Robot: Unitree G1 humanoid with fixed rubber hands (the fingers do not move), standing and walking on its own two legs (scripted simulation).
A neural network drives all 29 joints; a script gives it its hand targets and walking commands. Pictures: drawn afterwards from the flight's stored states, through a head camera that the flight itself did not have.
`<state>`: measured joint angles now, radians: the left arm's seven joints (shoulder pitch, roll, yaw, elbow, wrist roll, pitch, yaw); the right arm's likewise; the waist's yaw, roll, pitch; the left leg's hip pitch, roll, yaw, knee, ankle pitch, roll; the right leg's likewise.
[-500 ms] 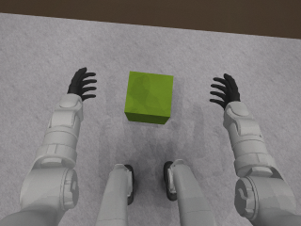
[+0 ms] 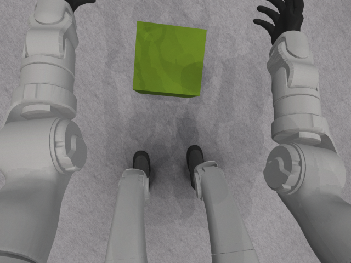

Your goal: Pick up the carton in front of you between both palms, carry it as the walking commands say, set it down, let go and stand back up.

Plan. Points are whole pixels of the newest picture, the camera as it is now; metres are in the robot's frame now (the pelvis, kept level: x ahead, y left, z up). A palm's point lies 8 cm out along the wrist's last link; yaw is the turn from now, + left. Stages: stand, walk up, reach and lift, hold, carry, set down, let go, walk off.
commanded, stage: reach and lift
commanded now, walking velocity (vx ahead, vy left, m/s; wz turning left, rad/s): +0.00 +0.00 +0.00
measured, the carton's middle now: (167, 66) +0.52 -0.03 -0.53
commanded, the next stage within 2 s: none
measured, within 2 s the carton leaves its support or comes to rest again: leaves its support in 1.68 s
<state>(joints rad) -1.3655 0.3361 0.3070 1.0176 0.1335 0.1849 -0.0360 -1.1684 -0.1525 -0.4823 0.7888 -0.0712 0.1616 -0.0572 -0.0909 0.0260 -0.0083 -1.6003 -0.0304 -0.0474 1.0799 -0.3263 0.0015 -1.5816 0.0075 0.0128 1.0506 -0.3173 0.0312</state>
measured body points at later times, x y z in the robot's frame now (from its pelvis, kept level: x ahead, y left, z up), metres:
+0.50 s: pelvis -0.05 +0.00 -0.21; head +0.33 +0.00 +0.04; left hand +0.56 +0.15 -0.37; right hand +0.50 -0.23 -0.36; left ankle +0.05 +0.12 -0.62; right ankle +0.05 -0.13 -0.62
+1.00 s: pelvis -0.05 +0.00 -0.29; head +0.34 +0.00 -0.07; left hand +0.56 +0.14 -0.47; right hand +0.51 -0.21 -0.47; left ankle +0.05 +0.12 -0.62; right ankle +0.05 -0.13 -0.62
